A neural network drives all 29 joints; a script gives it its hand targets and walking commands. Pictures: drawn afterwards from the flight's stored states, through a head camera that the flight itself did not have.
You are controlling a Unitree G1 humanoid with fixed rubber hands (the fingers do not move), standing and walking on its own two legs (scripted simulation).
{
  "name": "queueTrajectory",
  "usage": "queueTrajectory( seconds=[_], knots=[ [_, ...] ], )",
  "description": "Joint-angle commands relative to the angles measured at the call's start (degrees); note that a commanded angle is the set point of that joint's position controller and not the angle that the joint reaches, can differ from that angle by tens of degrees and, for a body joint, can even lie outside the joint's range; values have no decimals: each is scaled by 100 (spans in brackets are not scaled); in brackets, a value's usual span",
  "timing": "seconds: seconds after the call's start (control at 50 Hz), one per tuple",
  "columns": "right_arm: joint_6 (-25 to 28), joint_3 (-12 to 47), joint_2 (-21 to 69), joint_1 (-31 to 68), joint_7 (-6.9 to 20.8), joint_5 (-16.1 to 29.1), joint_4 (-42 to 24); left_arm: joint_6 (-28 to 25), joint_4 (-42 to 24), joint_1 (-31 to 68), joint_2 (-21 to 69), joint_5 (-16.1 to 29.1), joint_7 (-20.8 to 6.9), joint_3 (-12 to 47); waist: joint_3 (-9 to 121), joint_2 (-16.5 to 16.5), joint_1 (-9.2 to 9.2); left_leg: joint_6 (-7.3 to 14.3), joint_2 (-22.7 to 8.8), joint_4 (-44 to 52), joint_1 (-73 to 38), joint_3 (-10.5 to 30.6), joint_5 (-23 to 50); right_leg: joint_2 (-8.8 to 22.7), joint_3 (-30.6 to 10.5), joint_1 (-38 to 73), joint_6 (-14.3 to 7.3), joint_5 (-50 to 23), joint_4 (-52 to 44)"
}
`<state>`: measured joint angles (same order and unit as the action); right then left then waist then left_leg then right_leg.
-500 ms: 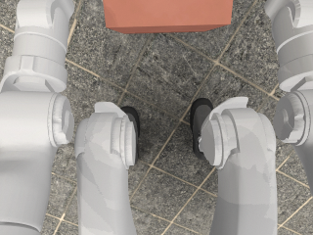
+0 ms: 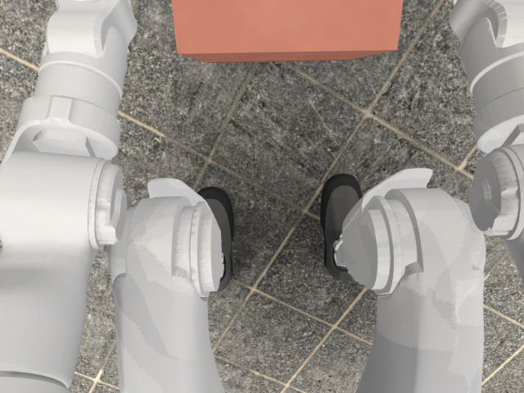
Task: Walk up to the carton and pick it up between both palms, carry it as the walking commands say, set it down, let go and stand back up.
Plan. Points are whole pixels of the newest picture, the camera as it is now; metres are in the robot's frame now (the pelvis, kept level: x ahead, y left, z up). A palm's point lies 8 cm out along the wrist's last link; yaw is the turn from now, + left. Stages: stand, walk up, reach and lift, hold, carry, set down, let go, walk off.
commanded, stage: reach and lift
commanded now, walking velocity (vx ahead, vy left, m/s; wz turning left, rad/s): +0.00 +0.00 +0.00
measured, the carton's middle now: out of the picture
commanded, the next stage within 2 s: none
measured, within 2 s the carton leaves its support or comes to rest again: leaves its support in 1.30 s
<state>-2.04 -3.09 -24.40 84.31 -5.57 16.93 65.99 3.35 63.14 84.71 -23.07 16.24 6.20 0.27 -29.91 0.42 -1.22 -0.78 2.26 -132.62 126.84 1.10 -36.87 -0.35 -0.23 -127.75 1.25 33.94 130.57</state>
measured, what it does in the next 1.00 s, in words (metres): stands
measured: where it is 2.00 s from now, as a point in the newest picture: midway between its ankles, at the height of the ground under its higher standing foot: (278, 248)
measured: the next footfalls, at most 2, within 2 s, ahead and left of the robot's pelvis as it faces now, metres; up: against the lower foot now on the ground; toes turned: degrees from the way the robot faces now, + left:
none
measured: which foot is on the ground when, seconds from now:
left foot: down 0.00-1.00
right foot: down 0.00-1.00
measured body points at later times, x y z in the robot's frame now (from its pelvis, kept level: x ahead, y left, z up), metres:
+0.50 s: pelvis -0.01 +0.00 +0.01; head +0.38 +0.00 +0.23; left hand +0.56 +0.15 -0.19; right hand +0.55 -0.17 -0.19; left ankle +0.10 +0.12 -0.31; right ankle +0.11 -0.12 -0.31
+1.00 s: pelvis +0.00 +0.00 +0.00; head +0.37 +0.00 +0.23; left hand +0.56 +0.14 -0.19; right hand +0.55 -0.17 -0.19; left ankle +0.10 +0.12 -0.31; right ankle +0.11 -0.12 -0.31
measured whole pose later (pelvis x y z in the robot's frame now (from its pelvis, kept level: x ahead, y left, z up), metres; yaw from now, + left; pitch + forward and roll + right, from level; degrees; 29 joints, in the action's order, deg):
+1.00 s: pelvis +0.00 +0.00 +0.00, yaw +0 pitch +31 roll -1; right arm -4.8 -3.6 -20.7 87.8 -4.4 14.5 69.1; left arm 5.8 67.3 88.5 -17.8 11.1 6.5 -3.3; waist -29.1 1.0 -1.0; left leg -0.4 2.7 -133.1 127.0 0.7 -36.8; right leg -0.7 -0.9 -127.6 2.1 34.4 131.2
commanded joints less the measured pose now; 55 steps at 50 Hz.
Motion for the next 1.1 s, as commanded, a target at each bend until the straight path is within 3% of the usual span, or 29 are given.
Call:
queueTrajectory(
  seconds=[0.0, 0.04, 0.06, 0.08, 0.12, 0.14, 0.16, 0.22, 0.24, 0.28, 0.3, 0.34, 0.4, 0.42, 0.46, 0.5, 0.54, 0.56, 0.58, 0.64, 0.7, 0.72, 0.74, 0.76, 0.78, 0.8, 0.88, 0.98, 1.08],
  knots=[
    [172, 22, -470, 1479, 22, 63, -464, -166, -631, 1578, -489, 15, 32, -38, 8259, 169, -68, -161, -46, 1126, -3520, -161, 2802, -47, 224, 3466, 57, -2613, -888],
    [184, -14, -501, 1758, -1, 54, -785, -179, -474, 1654, -605, 3, 19, -69, 8220, 267, -41, -139, -32, 1096, -3469, -197, 2504, -60, 220, 3455, 76, -2331, -967],
    [209, 128, -276, 1812, -17, 168, -680, -202, -630, 1697, -499, -83, 13, -89, 8114, 203, 110, -136, -54, 1253, -3359, -162, 2457, -11, 244, 3499, 102, -2436, -937],
    [188, 100, -313, 1752, -42, 109, -561, -188, -569, 1847, -481, 37, 14, -13, 8098, 21, -111, -114, -53, 1176, -3356, -152, 2441, -53, 135, 3626, 58, -2442, -1013],
    [173, 87, -244, 1855, -26, 25, -375, -231, -433, 1925, -369, 36, 5, -56, 7947, 82, -11, -114, 0, 1180, -3237, -234, 2473, -119, 173, 3400, 99, -2342, -1054],
    [217, -45, -272, 1791, -54, 6, -341, -253, -507, 1984, -457, -44, 29, -24, 7821, 230, -165, -134, -23, 1224, -3156, -162, 2372, -88, 193, 3264, 77, -2431, -986],
    [237, 51, -149, 1932, -85, 10, -511, -276, -556, 2020, -393, -72, 34, -45, 8107, 165, -36, -135, 14, 1139, -3379, -207, 2520, -107, 149, 3518, 46, -2429, -1026],
    [243, 156, -52, 2091, -121, 89, -489, -274, -531, 2230, -281, -46, 46, 7, 7986, 231, 15, -100, -13, 1271, -3409, -117, 2379, -103, 178, 3403, 69, -2404, -1010],
    [246, 83, -227, 2000, -133, -67, -192, -257, -220, 2101, -304, 78, 62, 24, 7801, 122, -116, -128, 13, 1184, -3226, -178, 2250, -135, 169, 3345, 46, -2120, -1044],
    [242, 65, -38, 2145, -141, -38, -430, -265, -277, 2157, -273, -26, 57, -46, 7757, 91, -9, -79, 3, 1204, -3029, -215, 2219, -149, 85, 3577, 74, -2256, -1147],
    [189, -13, 6, 1934, -144, -28, 61, -257, -98, 2084, -398, -167, 91, -125, 7533, 229, 11, -94, 12, 1322, -3014, -139, 2183, -133, 148, 3327, 99, -2275, -1023],
    [231, 61, 54, 1960, -131, -89, 11, -326, -352, 2181, -275, -216, 127, -47, 7716, 354, 79, -175, 41, 1240, -3149, -257, 2245, -164, 56, 3433, 71, -2256, -1088],
    [339, 45, -83, 2254, -190, -208, -316, -306, -240, 2253, 33, -81, 84, 61, 7785, 105, -274, -148, 52, 1201, -3262, -82, 2444, -168, 150, 3433, 77, -2400, -1086],
    [330, 108, 283, 2250, -168, -111, -312, -325, -457, 2565, 153, 12, 44, 270, 7991, 264, -357, -154, 92, 1247, -3485, -125, 2435, -196, 184, 3565, 52, -2511, -1092],
    [339, 153, 169, 2191, -162, -146, -261, -278, -191, 2283, 238, 17, 73, 244, 7774, 132, -239, -137, 115, 1298, -3414, -71, 2378, -179, 217, 3430, 71, -2291, -1084],
    [352, 230, 563, 2155, -50, -85, -321, -338, -220, 2243, 551, -113, 29, 207, 7630, 328, -90, -133, 172, 1269, -3421, -143, 2461, -272, 151, 3181, 43, -2344, -1172],
    [359, 332, 803, 2176, -36, -61, -411, -323, -377, 2514, 815, 116, -47, 470, 7951, 183, -374, -88, 155, 1270, -3611, 9, 2596, -243, 203, 3449, 41, -2589, -1023],
    [368, 469, 1101, 2360, 36, 58, -413, -343, -348, 2537, 1203, 14, -95, 603, 8022, 502, -168, -149, 159, 1271, -3698, -68, 2638, -275, 176, 3409, 11, -2557, -1039],
    [310, 482, 1597, 2299, 125, 61, -213, -388, -821, 2871, 1346, -32, -134, 595, 8008, 432, -158, -132, 183, 1276, -3637, -174, 2565, -323, 184, 3369, -10, -2524, -1082],
    [263, 678, 2386, 2796, 378, -97, -624, -242, -293, 2815, 2531, -11, -443, 758, 7706, 222, -242, -21, 276, 1283, -3646, -28, 2620, -364, 246, 3139, 18, -2363, -1091],
    [126, 951, 4224, 3415, 860, -52, -734, -128, -499, 3386, 3994, -230, -902, 894, 7594, 282, -75, -4, 347, 1246, -3239, -171, 2563, -454, 276, 3305, 9, -2563, -978],
    [75, 943, 4287, 3419, 969, -113, -656, -69, -500, 3376, 4375, -224, -1026, 983, 7500, 237, -291, -26, 368, 1132, -3033, -223, 2442, -495, 282, 3262, -17, -2461, -968],
    [-25, 852, 4716, 3290, 1080, -195, -666, -38, -425, 3217, 4557, -339, -1110, 739, 7258, 145, -115, 38, 415, 1226, -2981, -201, 2376, -488, 322, 2971, 11, -2285, -912],
    [-80, 824, 4743, 3433, 1167, -188, -869, 4, -618, 3478, 4758, -288, -1214, 764, 7430, 65, -282, 52, 443, 1228, -3080, -121, 2333, -490, 405, 3089, -6, -2348, -851],
    [-120, 912, 5030, 3391, 1260, -154, -774, 74, -586, 3357, 4967, -359, -1260, 765, 7157, 248, -43, 16, 432, 1176, -2821, -320, 2274, -496, 308, 3085, -33, -2236, -936],
    [-110, 824, 4958, 3698, 1297, -186, -1042, 116, -538, 3424, 5057, -304, -1348, 728, 7160, 243, -288, 94, 423, 1111, -2911, -199, 2310, -488, 376, 2903, -34, -2245, -826],
    [-254, 873, 5441, 3336, 1447, -140, -1036, 199, -555, 3104, 5470, -452, -1442, 615, 7003, 244, -88, 133, 436, 1219, -2764, -272, 2345, -553, 418, 2795, -25, -2342, -841],
    [-292, 949, 5645, 3385, 1477, -35, -1366, 245, -976, 3364, 5486, -238, -1480, 839, 7423, 198, -301, 153, 455, 1117, -2961, -239, 2508, -534, 457, 3046, -78, -2544, -706],
    [-266, 1225, 5673, 3543, 1418, 127, -1719, 189, -1418, 3579, 5592, -108, -1409, 1073, 8136, 85, -180, 131, 473, 1018, -3547, -288, 2950, -577, 470, 3229, -48, -2824, -629]
  ],
)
